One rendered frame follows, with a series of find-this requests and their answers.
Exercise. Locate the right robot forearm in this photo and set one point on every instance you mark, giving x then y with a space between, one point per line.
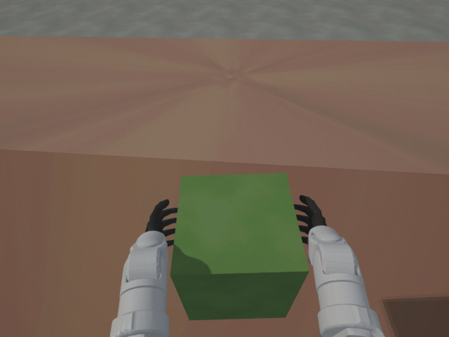
344 306

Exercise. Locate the left robot forearm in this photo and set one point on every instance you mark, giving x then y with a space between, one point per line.
144 287

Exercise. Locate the carton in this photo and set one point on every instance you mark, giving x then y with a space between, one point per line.
238 251

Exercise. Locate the robot right hand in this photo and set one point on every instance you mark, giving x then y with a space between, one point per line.
314 217

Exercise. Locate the robot left hand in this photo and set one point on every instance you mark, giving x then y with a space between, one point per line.
156 222

